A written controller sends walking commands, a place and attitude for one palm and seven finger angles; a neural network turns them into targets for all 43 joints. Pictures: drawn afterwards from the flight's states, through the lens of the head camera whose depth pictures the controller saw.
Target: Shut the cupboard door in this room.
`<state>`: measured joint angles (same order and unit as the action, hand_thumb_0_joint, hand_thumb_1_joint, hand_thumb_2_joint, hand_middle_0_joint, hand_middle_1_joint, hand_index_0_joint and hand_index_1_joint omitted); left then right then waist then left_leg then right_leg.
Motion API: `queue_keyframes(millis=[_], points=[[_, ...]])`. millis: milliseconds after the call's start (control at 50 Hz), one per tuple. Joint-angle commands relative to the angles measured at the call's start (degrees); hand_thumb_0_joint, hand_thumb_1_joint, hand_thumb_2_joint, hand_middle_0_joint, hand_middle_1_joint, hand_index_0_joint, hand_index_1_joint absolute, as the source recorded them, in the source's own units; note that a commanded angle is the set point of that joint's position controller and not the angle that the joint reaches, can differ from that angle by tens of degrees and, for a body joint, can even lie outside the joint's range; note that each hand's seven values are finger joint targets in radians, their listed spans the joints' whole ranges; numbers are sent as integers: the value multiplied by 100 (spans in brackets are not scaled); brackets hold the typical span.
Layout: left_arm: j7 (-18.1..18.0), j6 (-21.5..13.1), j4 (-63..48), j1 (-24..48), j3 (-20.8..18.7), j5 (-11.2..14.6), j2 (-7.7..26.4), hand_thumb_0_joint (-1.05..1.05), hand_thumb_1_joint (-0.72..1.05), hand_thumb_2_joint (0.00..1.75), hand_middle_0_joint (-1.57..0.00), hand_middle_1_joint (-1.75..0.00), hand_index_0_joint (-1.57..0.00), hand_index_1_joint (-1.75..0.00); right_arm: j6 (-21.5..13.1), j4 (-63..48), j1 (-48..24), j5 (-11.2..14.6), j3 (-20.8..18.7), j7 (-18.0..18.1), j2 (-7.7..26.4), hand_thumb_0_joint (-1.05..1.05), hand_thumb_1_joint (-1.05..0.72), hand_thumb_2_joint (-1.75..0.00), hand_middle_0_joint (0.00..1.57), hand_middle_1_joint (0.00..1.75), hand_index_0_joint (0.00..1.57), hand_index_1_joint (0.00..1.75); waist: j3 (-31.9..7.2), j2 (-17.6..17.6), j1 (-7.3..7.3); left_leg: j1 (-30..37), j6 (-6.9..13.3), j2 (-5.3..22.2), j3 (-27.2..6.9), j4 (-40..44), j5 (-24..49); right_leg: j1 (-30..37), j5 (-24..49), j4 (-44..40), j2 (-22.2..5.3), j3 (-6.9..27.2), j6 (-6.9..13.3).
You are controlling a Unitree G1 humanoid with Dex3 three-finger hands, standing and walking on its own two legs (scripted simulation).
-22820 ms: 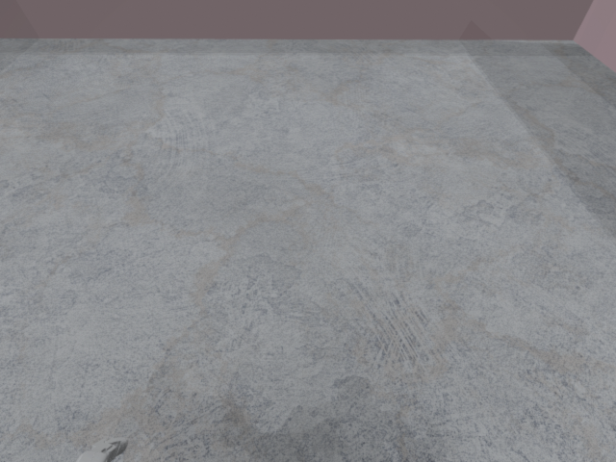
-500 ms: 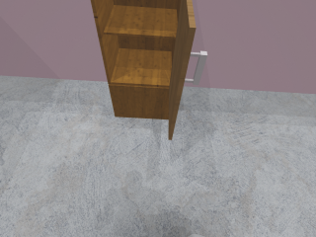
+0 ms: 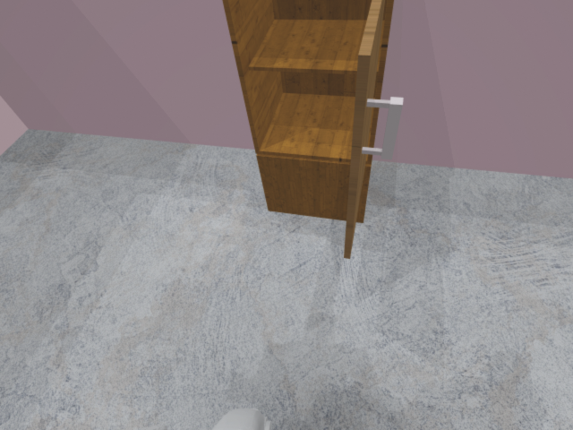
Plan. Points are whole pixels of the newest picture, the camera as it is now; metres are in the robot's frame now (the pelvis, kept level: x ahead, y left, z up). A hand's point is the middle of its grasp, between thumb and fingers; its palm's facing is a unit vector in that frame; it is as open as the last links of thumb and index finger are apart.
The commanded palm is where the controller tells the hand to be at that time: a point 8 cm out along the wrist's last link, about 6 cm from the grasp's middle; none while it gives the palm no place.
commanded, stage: stand and wait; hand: left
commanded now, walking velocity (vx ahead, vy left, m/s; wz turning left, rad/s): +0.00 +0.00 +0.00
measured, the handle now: (380, 129) +0.63 -0.15 +0.03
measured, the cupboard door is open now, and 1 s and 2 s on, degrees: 89 89 89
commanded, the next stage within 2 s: turn or walk to find it in 0.20 s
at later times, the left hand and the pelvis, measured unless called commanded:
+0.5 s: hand out of the picture -0.04 +0.22 -0.18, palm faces +0.08 -0.98 -0.20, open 7.3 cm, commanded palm none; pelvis -0.01 +0.03 +0.00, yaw -2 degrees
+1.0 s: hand out of the picture +0.08 +0.19 -0.18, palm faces -0.13 -0.97 -0.20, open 7.3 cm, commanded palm none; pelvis -0.02 +0.02 -0.01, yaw -9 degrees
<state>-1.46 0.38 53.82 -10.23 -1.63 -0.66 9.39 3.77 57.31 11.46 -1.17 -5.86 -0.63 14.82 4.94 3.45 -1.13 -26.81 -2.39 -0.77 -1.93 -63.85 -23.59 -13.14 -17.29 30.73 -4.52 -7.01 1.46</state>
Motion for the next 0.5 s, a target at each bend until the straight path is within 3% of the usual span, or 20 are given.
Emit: queue_keyframes(millis=[0,60,120,180,200,240,260,280,300,320,340,360,400,480], points=[[-54,-169,-338,-223,-242,-20,1058,0,90,90,-20,-30,-20,-30,-64,-235,173,18,14,-18,244,0,-90,-90,20,30,20,30,-412,-1412,85,-324,-145,229,-23,-392,409,479,2216,-1214,-1214,744,447],[-66,-191,-139,-666,-248,-56,1108,0,90,90,-20,-30,-20,-30,-90,-290,-155,42,84,18,192,0,-90,-90,20,30,20,30,-534,-1301,277,-167,-177,281,44,349,118,841,2885,-1082,-1384,826,621],[-54,-179,29,-926,-245,-96,1238,0,90,90,-20,-30,-20,-30,-136,-301,-416,68,186,45,79,0,-90,-90,20,30,20,30,-614,-1341,413,196,-139,234,232,1395,-196,1045,3495,-939,-1378,837,733],[-56,-165,220,-1012,-253,-107,1289,0,90,90,-20,-30,-20,-30,-226,-261,-443,99,263,81,13,0,-90,-90,20,30,20,30,-698,-1499,446,692,-64,199,413,2499,-184,1123,3747,-782,-1358,897,763],[-62,-165,307,-942,-202,-91,1229,0,90,90,-20,-30,-20,-30,-261,-165,-303,101,290,108,-11,0,-90,-90,20,30,20,30,-745,-1430,349,1105,-34,197,448,3046,141,915,3551,-742,-1254,917,686],[-49,-157,379,-607,-141,-2,1148,0,90,90,-20,-30,-20,-30,-389,86,129,94,286,145,195,0,-90,-90,20,30,20,30,-769,-1119,57,2331,71,335,376,4439,1578,244,2478,-507,-782,653,275],[-25,-153,351,-648,-123,23,1058,0,90,90,-20,-30,-20,-30,-489,128,187,71,202,173,582,0,-90,-90,20,30,20,30,-942,-235,93,2931,197,858,-59,4501,2441,-182,1654,-220,-414,560,49],[-18,-108,382,-833,-50,44,701,0,90,90,-20,-30,-20,-30,-504,118,159,41,203,215,690,0,-90,-90,20,30,20,30,-920,446,141,2901,529,1535,-611,4341,3162,-462,622,-135,-197,373,-162],[-18,-58,469,-868,-29,19,575,0,90,90,-20,-30,-20,-30,-435,111,-40,35,226,231,649,0,-90,-90,20,30,20,30,-656,530,190,2471,780,1803,-557,4441,2898,-412,-286,-7,-126,343,-233],[14,-1,520,-679,-24,10,585,0,90,90,-20,-30,-20,-30,-416,122,-187,25,237,280,585,0,-90,-90,20,30,20,30,-270,683,123,2281,852,1782,-500,4633,2840,-589,-422,318,-37,319,-285],[38,82,540,-540,-56,3,628,0,90,90,-20,-30,-20,-30,-409,135,-203,21,236,322,532,0,-90,-90,20,30,20,30,-55,1137,66,2098,950,1823,-489,4792,3042,-731,-793,880,-21,363,-310],[58,138,529,-536,-94,14,719,0,90,90,-20,-30,-20,-30,-384,110,-243,27,246,343,530,0,-90,-90,20,30,20,30,142,1188,84,1818,1043,1916,-410,4811,3130,-792,-1132,1388,-14,514,-290],[81,180,560,-666,-153,-3,676,0,90,90,-20,-30,-20,-30,-374,51,-363,12,227,367,481,0,-90,-90,20,30,20,30,138,934,164,1970,1137,1938,-141,4570,3580,-1073,-1205,1856,-11,650,-281],[141,188,413,-610,-217,-36,591,0,90,90,-20,-30,-20,-30,-333,-70,-348,-10,78,306,617,0,-90,-90,20,30,20,30,-47,557,147,2028,1072,1926,183,4344,3364,-1014,-1080,1778,62,374,-342]])
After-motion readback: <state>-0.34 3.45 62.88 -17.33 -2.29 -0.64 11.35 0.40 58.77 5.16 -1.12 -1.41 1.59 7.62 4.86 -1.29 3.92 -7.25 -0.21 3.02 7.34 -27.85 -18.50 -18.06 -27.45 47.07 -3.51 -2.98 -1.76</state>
